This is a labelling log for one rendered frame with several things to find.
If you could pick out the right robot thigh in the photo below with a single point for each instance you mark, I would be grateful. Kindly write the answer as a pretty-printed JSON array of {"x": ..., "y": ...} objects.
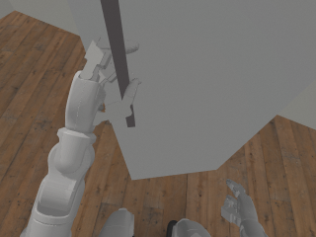
[{"x": 189, "y": 228}]

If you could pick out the fridge door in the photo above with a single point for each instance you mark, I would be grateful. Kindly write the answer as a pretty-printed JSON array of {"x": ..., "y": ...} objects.
[{"x": 213, "y": 73}]

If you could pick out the handle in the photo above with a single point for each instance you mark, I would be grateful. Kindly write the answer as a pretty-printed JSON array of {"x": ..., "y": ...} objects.
[{"x": 112, "y": 18}]

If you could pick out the right robot forearm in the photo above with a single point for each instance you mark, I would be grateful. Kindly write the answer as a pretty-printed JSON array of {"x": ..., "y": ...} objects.
[{"x": 251, "y": 228}]

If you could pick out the robot right foot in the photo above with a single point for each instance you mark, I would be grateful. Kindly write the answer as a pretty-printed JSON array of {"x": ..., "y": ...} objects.
[{"x": 170, "y": 228}]

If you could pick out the robot left hand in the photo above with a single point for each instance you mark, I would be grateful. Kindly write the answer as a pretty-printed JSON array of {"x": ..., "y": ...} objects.
[{"x": 87, "y": 88}]

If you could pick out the left robot forearm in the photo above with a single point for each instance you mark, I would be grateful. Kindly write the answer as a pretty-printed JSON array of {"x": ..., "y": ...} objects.
[{"x": 61, "y": 190}]

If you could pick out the robot right hand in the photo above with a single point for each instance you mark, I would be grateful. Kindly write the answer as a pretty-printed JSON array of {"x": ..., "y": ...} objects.
[{"x": 236, "y": 210}]

